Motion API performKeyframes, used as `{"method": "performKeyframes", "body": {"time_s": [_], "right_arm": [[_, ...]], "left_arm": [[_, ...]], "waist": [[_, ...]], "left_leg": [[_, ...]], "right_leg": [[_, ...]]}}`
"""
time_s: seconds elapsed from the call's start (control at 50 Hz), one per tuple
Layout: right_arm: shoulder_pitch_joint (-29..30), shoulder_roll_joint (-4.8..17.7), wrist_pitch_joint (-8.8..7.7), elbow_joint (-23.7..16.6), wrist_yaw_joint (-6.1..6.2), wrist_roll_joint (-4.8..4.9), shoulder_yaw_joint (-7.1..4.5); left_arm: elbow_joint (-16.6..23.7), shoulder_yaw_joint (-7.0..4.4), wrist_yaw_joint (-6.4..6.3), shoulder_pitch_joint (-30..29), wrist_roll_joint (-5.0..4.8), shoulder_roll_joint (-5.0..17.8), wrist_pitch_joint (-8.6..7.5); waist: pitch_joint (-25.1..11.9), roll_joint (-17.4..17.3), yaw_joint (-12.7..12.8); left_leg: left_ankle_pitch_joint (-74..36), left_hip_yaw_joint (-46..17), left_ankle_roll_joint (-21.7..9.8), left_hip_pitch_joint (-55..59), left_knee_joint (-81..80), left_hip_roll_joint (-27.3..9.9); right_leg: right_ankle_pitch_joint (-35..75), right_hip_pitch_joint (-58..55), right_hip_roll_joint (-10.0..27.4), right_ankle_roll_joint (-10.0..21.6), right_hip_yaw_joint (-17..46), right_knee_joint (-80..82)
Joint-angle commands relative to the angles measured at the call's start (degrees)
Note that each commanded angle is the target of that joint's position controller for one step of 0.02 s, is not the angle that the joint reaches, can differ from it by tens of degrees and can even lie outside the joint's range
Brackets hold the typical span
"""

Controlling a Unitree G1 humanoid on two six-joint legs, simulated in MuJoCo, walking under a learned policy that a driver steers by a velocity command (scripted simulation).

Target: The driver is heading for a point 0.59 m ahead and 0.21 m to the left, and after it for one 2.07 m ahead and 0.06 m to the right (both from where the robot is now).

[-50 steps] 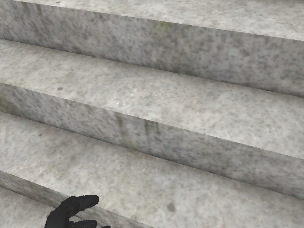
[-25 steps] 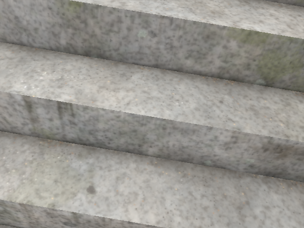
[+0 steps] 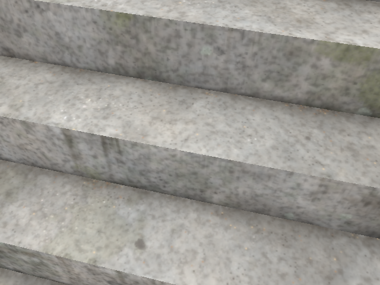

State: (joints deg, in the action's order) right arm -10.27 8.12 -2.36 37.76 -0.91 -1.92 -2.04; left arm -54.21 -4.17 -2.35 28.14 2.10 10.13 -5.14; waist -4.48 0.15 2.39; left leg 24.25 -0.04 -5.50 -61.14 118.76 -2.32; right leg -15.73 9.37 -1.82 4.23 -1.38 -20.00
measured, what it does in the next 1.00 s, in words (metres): climbs: left foot 0.20 m higher, then right foot 0.20 m higher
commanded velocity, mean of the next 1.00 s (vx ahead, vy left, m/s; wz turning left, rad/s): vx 0.47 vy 0.00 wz -0.01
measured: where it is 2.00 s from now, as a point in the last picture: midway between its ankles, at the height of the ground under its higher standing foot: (143, 23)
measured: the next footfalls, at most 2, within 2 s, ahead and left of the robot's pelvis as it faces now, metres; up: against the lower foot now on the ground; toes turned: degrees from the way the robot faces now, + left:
left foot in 0.20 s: +0.25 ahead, +0.18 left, +0.20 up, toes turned +8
right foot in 0.74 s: +0.49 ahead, +0.08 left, +0.40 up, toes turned -6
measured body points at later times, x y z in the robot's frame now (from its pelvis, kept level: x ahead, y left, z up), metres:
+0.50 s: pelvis +0.22 +0.13 +0.17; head +0.21 +0.15 +0.62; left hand +0.44 +0.30 +0.10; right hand +0.19 -0.09 +0.03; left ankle +0.21 +0.18 -0.54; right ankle +0.27 -0.02 -0.21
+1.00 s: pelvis +0.47 +0.14 +0.37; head +0.45 +0.17 +0.82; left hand +0.42 +0.38 +0.20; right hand +0.68 -0.04 +0.31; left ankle +0.53 +0.30 -0.05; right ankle +0.45 +0.09 -0.34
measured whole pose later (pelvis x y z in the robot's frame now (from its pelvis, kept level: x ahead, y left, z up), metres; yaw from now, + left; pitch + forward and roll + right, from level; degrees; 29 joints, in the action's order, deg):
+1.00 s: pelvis +0.47 +0.14 +0.37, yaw +1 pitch +2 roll -2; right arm -5.0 3.1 -4.4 36.9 1.5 -0.5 0.4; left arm -65.9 -1.8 -1.2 24.8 1.0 10.7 -6.0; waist -5.0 0.6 -2.3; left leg 4.8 -10.5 -9.0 -69.9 121.2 3.6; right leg -24.0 18.5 -3.9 5.9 -9.4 -40.1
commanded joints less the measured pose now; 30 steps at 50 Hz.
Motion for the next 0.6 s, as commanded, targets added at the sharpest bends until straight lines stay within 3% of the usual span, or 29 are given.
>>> {"method": "performKeyframes", "body": {"time_s": [0.02,0.04,0.06,0.08,0.1,0.12,0.14,0.16,0.18,0.2,0.22,0.24,0.26,0.28,0.3,0.32,0.34,0.36,0.38,0.4,0.42,0.46,0.48,0.5,0.52,0.54,0.56,0.58,0.6], "right_arm": [[19.51,-3.2,-0.01,-13.92,1.4,0.13,2.53],[21.89,-2.87,0.52,-16.61,1.91,0.51,2.96],[25.29,-2.97,0.95,-19.15,1.82,0.91,3.87],[27.99,-3.75,1.7,-21.7,1.53,0.96,4.58],[23.37,-1.8,2.29,-20.35,0.3,1.22,4.57],[22.09,-5.07,2.49,-20.13,-0.3,2.25,5.57],[13.2,-3.2,2.82,-14.6,-0.23,2.6,4.15],[3.08,-1.47,3.26,-10.88,0.66,1.81,2.57],[-10.81,1.18,3.82,-6.84,1.38,1.67,0.75],[-14.76,6.51,3.68,-5.52,1.62,0.44,-1.12],[-16.69,12.66,3.32,-2.99,2.3,-0.15,-3.06],[-16.25,17.92,4.35,-1.89,3.39,0.29,-5.1],[-5.34,17.88,3.49,-2.02,3.08,2.1,-5.43],[2.07,13.96,2.63,0.46,2.45,1.55,-4.11],[5.03,7.84,1.42,4.8,1.86,1.33,-2.64],[5.14,1.6,0.1,8.59,1.05,1.55,-1.22],[3.94,-3.69,-0.58,11.87,0.42,0.53,0.42],[0.43,-4.38,-1.91,13.32,-0.17,-0.2,0.6],[-2.9,-4.58,-3.0,15.62,-0.48,-0.15,0.93],[-4.15,-3.06,-3.98,16.15,-0.88,-0.36,0.69],[-7.48,-1.48,-4.57,17.71,-0.82,-0.89,0.54],[-10.97,1.01,-5.71,18.91,-0.73,0.45,0.29],[-13.09,2.15,-6.23,19.94,-0.85,0.51,0.02],[-14.79,3.16,-6.56,20.58,-1.01,0.69,-0.04],[-16.89,2.51,-6.88,21.48,-0.72,1.06,0.22],[-19.46,1.35,-6.59,22.41,-0.72,1.36,0.41],[-21.38,-0.32,-6.6,22.95,-0.24,1.83,0.86],[-23.48,-0.02,-6.58,23.33,0.39,2.13,0.68],[-27.38,2.03,-6.33,23.43,1.99,2.63,0.03]], "left_arm": [[-0.65,-0.95,0.12,4.84,0.17,5.95,-2.93],[-1.54,-0.68,0.21,4.27,-0.38,5.9,-3.47],[-2.18,-0.19,0.13,2.86,-0.67,5.45,-3.63],[-3.62,0.24,-0.05,3.25,-1.78,4.13,-3.14],[-2.39,0.51,0.08,-1.0,-2.77,5.24,-2.72],[-0.71,0.47,-0.13,-4.46,-3.88,5.96,-2.57],[0.72,0.54,-0.23,-5.73,-4.29,7.33,-2.46],[1.25,-0.11,-0.1,-2.86,-4.46,12.71,-3.79],[1.62,-1.76,0.99,-4.11,-4.82,17.54,-4.78],[2.7,-2.98,3.09,-6.27,-5.52,19.36,-5.32],[6.2,-2.52,5.79,-6.69,-5.29,14.48,-5.69],[10.02,-2.06,7.46,-10.59,-1.99,7.09,-5.32],[12.64,-1.58,6.33,-11.4,1.84,-0.67,-4.43],[16.59,-0.2,5.27,-13.54,2.55,-4.99,-3.66],[18.14,0.99,4.27,-14.55,2.97,-6.47,-3.04],[17.44,1.84,3.25,-12.84,2.77,-6.61,-2.09],[15.75,2.75,2.63,-9.78,1.44,-7.03,-1.31],[15.74,3.73,1.94,-10.08,0.98,-8.6,-1.08],[15.87,4.3,1.55,-12.33,0.15,-9.03,-0.4],[15.96,4.46,1.14,-13.36,-0.57,-8.18,0.0],[15.61,4.78,0.71,-15.73,-1.42,-9.46,0.34],[16.97,5.15,0.3,-20.61,-2.0,-9.84,0.81],[17.14,5.31,-0.2,-22.25,-2.41,-10.29,0.93],[18.52,5.63,-0.64,-24.7,-2.22,-10.04,1.08],[19.09,5.75,-0.88,-26.92,-1.85,-9.59,1.52],[20.77,6.67,-0.78,-31.21,-1.39,-9.87,2.12],[21.59,6.98,-0.26,-35.1,-1.09,-9.29,2.59],[22.75,7.12,0.18,-37.49,-0.86,-9.26,2.98],[23.52,7.88,0.54,-41.42,-1.99,-9.69,3.55]], "waist": [[12.04,5.06,2.44],[13.48,6.3,1.47],[14.83,4.74,0.85],[14.92,5.16,0.67],[13.05,3.45,-1.39],[10.27,4.17,-1.96],[3.02,2.65,-3.85],[-6.35,4.73,-7.48],[-16.32,8.27,-14.33],[-21.16,8.63,-17.01],[-21.86,-5.14,-14.76],[-22.15,-19.16,-15.19],[-18.68,-14.87,-9.45],[-11.67,-9.8,-2.27],[-2.2,-5.58,1.28],[3.22,-0.72,4.22],[5.32,-0.1,6.0],[6.6,-0.65,5.37],[8.31,-0.06,4.23],[9.63,0.93,3.98],[8.56,-0.55,2.38],[9.8,1.38,0.81],[9.1,-0.69,-0.1],[9.52,0.1,-0.56],[9.1,0.2,-1.26],[10.64,1.85,-1.97],[10.05,0.53,-3.45],[8.59,-1.08,-4.79],[7.07,-5.61,-7.44]], "left_leg": [[7.11,-3.6,-0.79,-36.35,15.21,-3.15],[10.11,-3.56,-1.21,-37.03,12.84,-4.25],[9.6,-0.02,-0.97,-32.53,1.39,-5.91],[7.79,0.84,-2.14,-24.64,-5.52,-7.04],[0.03,7.84,-2.98,-4.82,-21.89,-7.23],[-1.16,9.13,-6.02,17.05,-32.38,-6.59],[-0.35,14.14,-5.87,32.11,-35.24,-1.77],[5.89,15.26,-5.32,41.61,-33.84,3.23],[2.8,11.52,-5.47,49.74,-40.27,5.5],[6.16,5.45,-5.2,51.27,-54.38,6.1],[21.45,-23.07,-8.22,57.15,-73.67,-4.46],[44.67,-53.27,-7.16,57.12,-102.67,-12.75],[52.38,-62.53,-1.83,50.79,-108.23,-15.66],[48.08,-56.57,1.55,42.62,-105.2,-15.57],[37.36,-43.61,2.0,34.78,-97.29,-13.79],[23.56,-28.86,2.75,29.06,-90.65,-11.16],[13.67,-17.63,3.07,25.26,-87.7,-8.8],[3.31,-10.96,3.32,26.38,-88.6,-8.12],[-2.58,-8.3,3.25,27.53,-90.25,-7.88],[-7.65,-5.38,3.52,26.83,-92.64,-7.47],[-11.28,-6.34,1.88,29.9,-94.82,-9.15],[-10.61,-5.5,2.91,34.32,-98.73,-9.55],[-11.52,-6.68,2.42,38.9,-99.97,-10.56],[-9.62,-5.49,3.03,42.32,-101.7,-10.15],[-8.23,-4.64,3.45,44.83,-102.43,-9.64],[-7.5,-1.83,6.42,43.55,-103.96,-7.43],[-9.8,-0.97,5.37,43.54,-105.45,-6.16],[-13.51,-1.35,3.76,46.04,-107.32,-5.93],[-25.39,-2.68,0.9,50.09,-115.51,-8.28]], "right_leg": [[-17.48,-12.92,23.44,11.66,20.6,14.74],[-19.27,-11.68,23.12,10.95,18.0,17.45],[-20.75,-6.02,20.5,9.21,13.38,21.79],[-15.26,0.01,19.02,8.62,10.6,26.36],[-5.71,9.03,15.56,10.01,3.88,34.57],[6.6,19.2,14.92,9.61,0.52,38.08],[29.46,18.77,13.96,10.92,-3.23,32.1],[72.01,10.58,16.55,10.16,-4.24,18.9],[93.38,1.88,18.87,8.15,-2.77,2.92],[89.0,-3.82,16.54,6.1,-2.52,-13.92],[68.92,12.87,8.55,3.25,1.78,-33.53],[13.54,26.88,-2.9,2.27,9.63,-59.77],[13.08,36.64,-4.44,0.36,21.21,-90.56],[18.08,42.57,-1.93,0.75,18.92,-102.34],[24.3,46.97,-0.52,2.05,13.72,-104.26],[28.38,47.85,-0.17,3.14,12.59,-104.54],[26.94,47.52,-0.36,3.28,12.53,-103.83],[24.45,50.44,-0.52,3.61,13.03,-103.58],[22.85,53.67,-1.03,3.48,12.5,-103.18],[22.88,53.7,-0.98,3.17,10.53,-98.07],[21.23,57.5,-2.9,3.37,8.62,-107.6],[19.22,64.96,-2.46,3.37,6.95,-109.79],[15.21,70.63,-3.09,4.09,6.89,-117.62],[11.61,74.06,-2.84,4.79,7.22,-117.3],[10.76,75.43,-2.22,4.96,5.91,-114.88],[11.02,74.09,-0.67,4.54,3.1,-105.68],[11.84,72.46,0.18,4.24,-1.99,-100.93],[11.36,71.52,0.96,4.09,-5.9,-98.04],[7.09,69.11,2.33,4.16,-12.82,-93.08]]}}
